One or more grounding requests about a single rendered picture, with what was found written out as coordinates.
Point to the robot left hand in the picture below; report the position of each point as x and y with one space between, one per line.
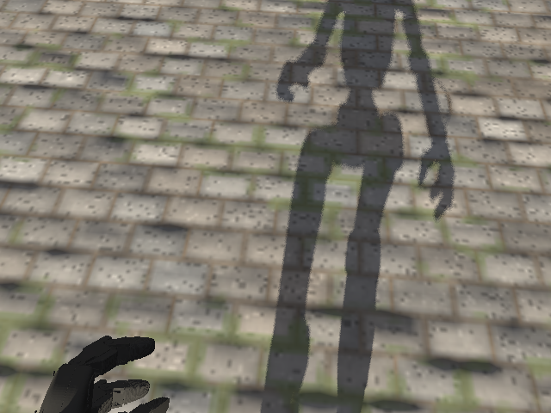
72 389

